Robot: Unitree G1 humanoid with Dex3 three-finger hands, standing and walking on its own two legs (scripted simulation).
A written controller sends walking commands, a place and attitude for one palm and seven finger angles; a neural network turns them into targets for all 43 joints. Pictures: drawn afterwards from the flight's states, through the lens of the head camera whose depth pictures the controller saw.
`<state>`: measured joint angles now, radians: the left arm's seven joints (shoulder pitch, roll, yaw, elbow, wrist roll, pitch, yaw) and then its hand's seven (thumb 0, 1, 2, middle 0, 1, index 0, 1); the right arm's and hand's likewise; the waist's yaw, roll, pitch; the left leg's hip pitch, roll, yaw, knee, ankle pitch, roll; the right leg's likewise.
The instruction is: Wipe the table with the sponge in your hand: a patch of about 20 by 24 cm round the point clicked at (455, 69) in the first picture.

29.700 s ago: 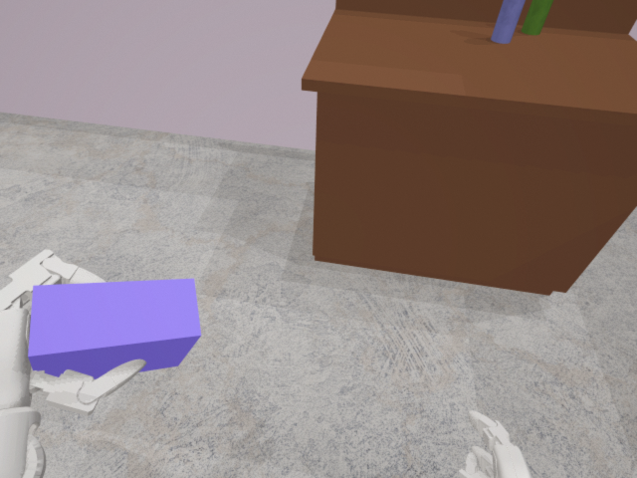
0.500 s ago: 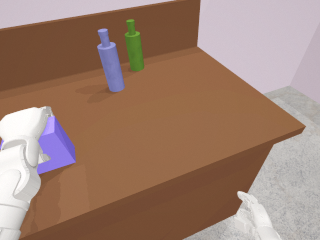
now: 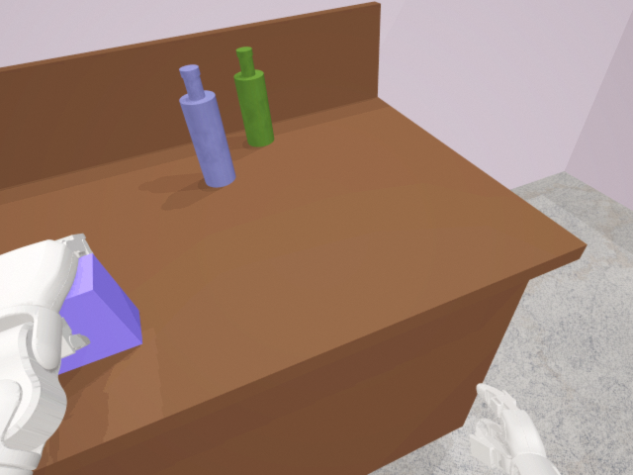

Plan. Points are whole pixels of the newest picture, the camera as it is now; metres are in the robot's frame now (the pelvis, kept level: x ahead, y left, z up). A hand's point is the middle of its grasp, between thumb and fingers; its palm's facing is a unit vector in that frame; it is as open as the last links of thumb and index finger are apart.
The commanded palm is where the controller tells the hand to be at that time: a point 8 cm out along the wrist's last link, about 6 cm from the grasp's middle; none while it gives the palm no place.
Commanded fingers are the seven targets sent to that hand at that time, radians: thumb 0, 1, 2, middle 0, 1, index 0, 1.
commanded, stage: wipe back along the first lane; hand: left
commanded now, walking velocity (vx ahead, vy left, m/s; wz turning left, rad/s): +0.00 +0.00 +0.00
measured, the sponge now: (82, 327) +0.24 +0.34 +0.10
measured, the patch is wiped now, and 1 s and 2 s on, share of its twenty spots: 1.00 1.00 1.00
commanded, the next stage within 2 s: lift the sponge slowly off the table in 0.46 s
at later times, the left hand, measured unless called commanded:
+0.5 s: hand (60, 329) +0.20 +0.31 +0.15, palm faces +0.24 -0.07 -0.97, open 10.0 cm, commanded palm +0.14 +0.28 +0.17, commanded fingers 0.00 0.10 1.30 -1.20 -1.60 -1.20 -1.60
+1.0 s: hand (60, 340) +0.19 +0.29 +0.16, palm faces +0.28 -0.13 -0.95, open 10.0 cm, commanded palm +0.14 +0.28 +0.20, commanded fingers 0.00 0.10 1.30 -1.20 -1.60 -1.20 -1.60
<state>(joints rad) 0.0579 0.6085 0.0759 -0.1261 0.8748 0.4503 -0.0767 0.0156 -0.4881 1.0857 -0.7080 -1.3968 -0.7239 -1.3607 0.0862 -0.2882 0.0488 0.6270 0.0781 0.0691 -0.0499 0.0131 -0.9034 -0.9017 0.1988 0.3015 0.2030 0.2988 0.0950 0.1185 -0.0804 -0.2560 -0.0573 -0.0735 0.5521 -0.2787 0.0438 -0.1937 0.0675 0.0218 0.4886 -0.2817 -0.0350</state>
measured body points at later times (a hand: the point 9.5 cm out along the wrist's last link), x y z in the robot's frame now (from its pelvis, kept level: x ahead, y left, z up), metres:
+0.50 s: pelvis +0.00 +0.01 +0.00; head -0.03 -0.03 +0.45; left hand +0.19 +0.31 +0.20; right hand +0.26 -0.18 -0.06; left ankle +0.01 +0.09 -0.74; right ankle -0.01 -0.10 -0.73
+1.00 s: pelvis -0.01 +0.00 +0.00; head -0.05 -0.04 +0.45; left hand +0.17 +0.30 +0.21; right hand +0.25 -0.18 -0.05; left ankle +0.01 +0.09 -0.74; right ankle -0.01 -0.10 -0.74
